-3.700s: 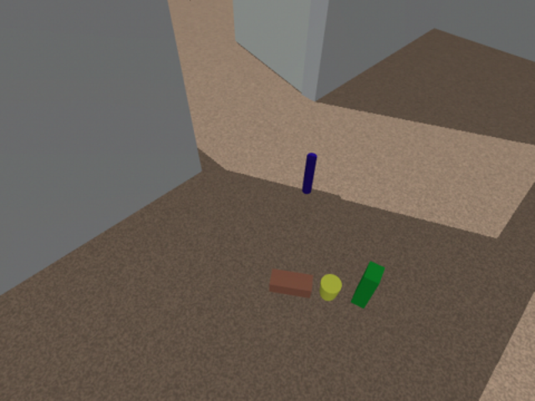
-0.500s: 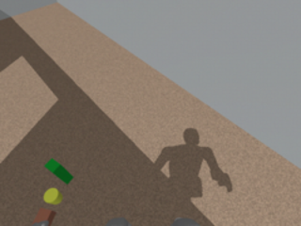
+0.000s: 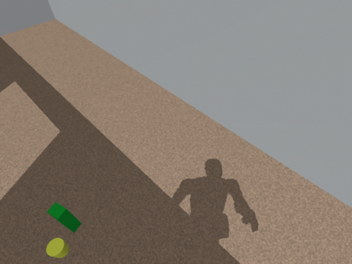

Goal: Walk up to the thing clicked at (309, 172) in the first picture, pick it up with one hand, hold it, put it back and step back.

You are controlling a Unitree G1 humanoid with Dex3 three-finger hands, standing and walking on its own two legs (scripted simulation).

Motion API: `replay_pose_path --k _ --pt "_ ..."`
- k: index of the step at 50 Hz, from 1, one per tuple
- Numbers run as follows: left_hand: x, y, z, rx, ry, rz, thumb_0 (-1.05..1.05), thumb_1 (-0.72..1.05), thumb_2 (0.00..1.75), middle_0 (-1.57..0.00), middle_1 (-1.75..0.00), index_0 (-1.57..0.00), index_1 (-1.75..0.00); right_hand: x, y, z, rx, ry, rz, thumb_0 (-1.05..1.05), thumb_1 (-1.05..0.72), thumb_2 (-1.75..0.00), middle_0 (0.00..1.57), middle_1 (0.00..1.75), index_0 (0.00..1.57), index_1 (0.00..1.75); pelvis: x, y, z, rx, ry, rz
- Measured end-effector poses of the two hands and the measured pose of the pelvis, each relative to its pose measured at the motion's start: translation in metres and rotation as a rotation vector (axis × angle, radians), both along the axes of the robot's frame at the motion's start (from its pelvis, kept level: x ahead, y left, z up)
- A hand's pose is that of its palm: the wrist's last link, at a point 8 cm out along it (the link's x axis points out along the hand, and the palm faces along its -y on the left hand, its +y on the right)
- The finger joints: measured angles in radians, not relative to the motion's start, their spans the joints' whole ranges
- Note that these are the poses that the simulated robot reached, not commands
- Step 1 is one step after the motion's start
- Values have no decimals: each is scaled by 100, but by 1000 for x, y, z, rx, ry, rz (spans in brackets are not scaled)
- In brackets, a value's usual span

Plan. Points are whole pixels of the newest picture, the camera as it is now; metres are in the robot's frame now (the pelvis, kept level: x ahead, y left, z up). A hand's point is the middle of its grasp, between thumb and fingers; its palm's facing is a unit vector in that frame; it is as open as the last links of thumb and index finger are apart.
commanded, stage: walk up
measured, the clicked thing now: out of the picture +0.25 +1.15 -0.65
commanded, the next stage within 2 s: stand in 0.38 s
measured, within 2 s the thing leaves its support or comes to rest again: neither
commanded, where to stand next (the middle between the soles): +0.05 +0.01 m, yaw +2 degrees
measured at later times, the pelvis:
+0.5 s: pelvis +0.01 +0.00 +0.01, yaw +0 degrees
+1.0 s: pelvis +0.01 +0.00 +0.01, yaw +1 degrees
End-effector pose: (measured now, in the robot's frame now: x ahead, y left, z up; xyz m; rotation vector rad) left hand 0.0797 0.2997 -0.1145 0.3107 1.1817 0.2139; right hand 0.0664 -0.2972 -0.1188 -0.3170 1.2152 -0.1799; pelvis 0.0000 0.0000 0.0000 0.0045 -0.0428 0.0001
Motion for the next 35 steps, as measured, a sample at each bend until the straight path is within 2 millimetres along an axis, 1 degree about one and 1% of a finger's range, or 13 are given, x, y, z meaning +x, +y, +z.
replay_pose_path --k 9,15,19,26,35 --pt "9 0 5 8 24 -6 0 90 90 -21 -30 -21 -30 23 -3 7 -3 -33 -21 0 -90 -90 21 30 20 30 5 1 5 4 0 -12" --pt "14 -4 6 6 32 -18 0 90 90 -21 -30 -21 -30 31 -5 9 -1 -44 -34 0 -90 -90 21 30 20 30 8 0 7 2 2 -18" --pt "18 -7 5 1 34 -26 0 90 90 -21 -30 -21 -30 29 -6 9 0 -36 -44 0 -90 -90 21 30 20 30 10 1 8 0 5 -21" --pt "25 -9 5 -11 24 -30 0 90 90 -21 -30 -21 -30 19 -3 9 -6 15 -44 0 -90 -90 21 30 20 30 12 0 10 1 9 1" --pt "23 -7 7 -7 18 -22 0 90 90 -21 -30 -21 -30 13 -2 8 -2 32 -44 0 -90 -90 21 30 20 30 12 -1 11 0 7 12"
